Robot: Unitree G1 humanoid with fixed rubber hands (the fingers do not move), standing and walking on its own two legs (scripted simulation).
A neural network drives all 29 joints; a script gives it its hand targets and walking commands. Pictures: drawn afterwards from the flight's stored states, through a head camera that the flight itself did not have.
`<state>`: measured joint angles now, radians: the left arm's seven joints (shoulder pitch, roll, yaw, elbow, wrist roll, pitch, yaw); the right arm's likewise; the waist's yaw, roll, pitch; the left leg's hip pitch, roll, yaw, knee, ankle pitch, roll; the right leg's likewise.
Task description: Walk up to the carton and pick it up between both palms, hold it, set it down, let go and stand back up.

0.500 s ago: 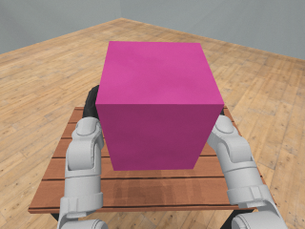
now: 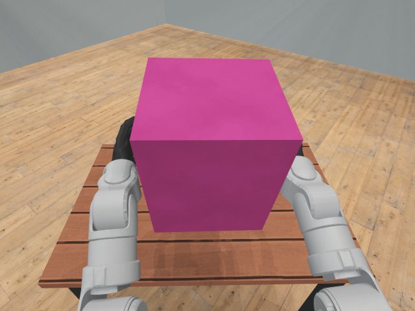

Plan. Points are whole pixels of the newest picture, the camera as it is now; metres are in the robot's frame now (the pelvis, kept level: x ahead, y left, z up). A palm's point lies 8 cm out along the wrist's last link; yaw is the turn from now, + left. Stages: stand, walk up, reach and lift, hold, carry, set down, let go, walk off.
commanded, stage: hold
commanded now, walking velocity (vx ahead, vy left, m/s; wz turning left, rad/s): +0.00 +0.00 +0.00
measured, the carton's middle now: (209, 150) +0.37 +0.00 +0.18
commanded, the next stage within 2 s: none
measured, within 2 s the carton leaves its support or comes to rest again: neither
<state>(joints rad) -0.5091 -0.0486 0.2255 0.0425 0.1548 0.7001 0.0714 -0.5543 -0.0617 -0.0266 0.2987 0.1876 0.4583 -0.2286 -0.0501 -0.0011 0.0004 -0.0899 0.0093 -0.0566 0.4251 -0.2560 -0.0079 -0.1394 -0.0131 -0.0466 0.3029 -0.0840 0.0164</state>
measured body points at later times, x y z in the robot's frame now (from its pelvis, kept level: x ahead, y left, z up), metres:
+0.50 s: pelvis +0.00 +0.00 +0.00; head -0.03 +0.01 +0.45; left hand +0.37 +0.15 +0.18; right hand +0.37 -0.15 +0.17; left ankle -0.01 +0.12 -0.74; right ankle +0.06 -0.13 -0.74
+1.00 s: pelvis +0.00 +0.00 +0.00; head -0.03 +0.01 +0.45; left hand +0.37 +0.15 +0.18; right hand +0.37 -0.15 +0.17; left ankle -0.01 +0.12 -0.74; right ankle +0.06 -0.13 -0.74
